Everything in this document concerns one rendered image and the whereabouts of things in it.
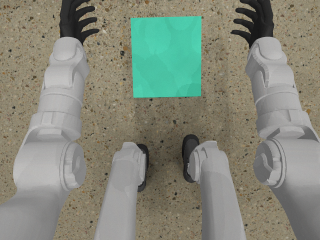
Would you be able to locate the robot foot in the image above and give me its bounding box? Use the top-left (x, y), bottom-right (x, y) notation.
top-left (182, 134), bottom-right (200, 183)
top-left (137, 144), bottom-right (149, 192)

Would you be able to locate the robot left foot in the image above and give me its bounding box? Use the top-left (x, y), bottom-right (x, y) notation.
top-left (137, 144), bottom-right (149, 192)

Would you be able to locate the right robot hand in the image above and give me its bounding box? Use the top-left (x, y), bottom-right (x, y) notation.
top-left (231, 0), bottom-right (275, 49)

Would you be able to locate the left robot hand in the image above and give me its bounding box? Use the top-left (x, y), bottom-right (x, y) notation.
top-left (59, 0), bottom-right (99, 46)

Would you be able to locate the carton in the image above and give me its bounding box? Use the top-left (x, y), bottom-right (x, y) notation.
top-left (130, 16), bottom-right (202, 98)

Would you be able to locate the robot right foot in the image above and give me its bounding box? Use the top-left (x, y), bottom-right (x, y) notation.
top-left (182, 134), bottom-right (200, 183)

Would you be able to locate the right robot forearm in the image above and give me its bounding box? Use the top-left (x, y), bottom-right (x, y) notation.
top-left (245, 36), bottom-right (320, 143)

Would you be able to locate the left robot forearm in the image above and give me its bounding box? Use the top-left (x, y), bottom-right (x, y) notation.
top-left (13, 37), bottom-right (90, 185)

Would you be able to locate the robot right upper arm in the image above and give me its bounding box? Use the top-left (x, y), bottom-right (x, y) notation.
top-left (253, 138), bottom-right (320, 240)

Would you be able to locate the robot left upper arm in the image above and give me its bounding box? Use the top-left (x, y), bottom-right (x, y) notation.
top-left (0, 140), bottom-right (87, 240)

